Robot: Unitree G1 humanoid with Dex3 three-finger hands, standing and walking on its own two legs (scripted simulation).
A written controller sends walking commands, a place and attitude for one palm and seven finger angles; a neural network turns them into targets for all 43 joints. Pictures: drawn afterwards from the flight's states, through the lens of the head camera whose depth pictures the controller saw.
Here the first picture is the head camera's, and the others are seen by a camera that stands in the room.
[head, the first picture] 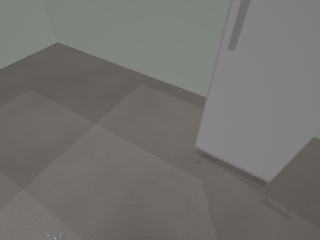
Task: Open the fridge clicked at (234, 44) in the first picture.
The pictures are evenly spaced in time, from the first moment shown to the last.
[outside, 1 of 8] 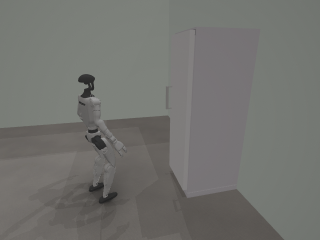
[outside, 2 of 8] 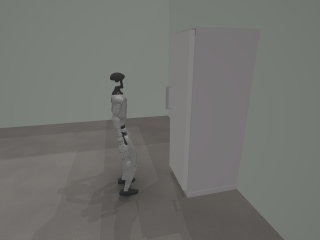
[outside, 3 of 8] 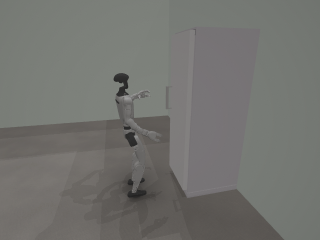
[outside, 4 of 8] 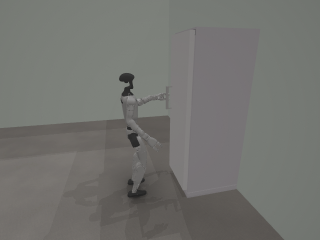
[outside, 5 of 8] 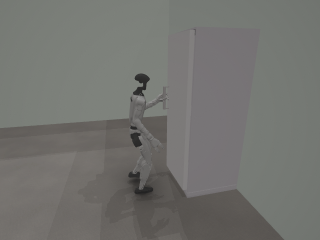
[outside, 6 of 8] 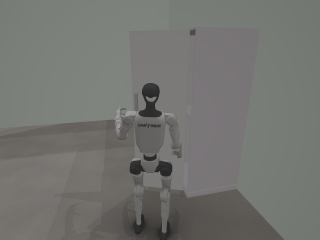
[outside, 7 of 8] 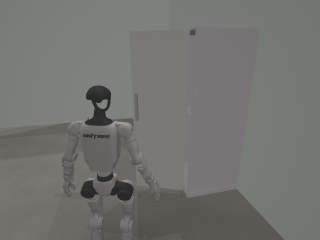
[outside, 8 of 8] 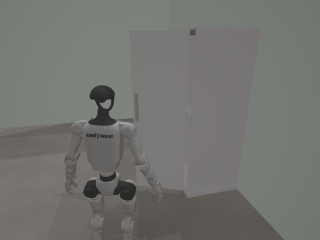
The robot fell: no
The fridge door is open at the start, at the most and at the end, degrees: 0 74 66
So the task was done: yes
